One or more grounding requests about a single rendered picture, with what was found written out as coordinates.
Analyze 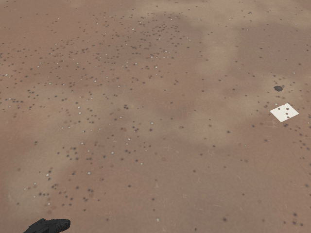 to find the robot left hand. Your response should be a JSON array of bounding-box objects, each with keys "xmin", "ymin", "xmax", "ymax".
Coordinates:
[{"xmin": 23, "ymin": 218, "xmax": 71, "ymax": 233}]

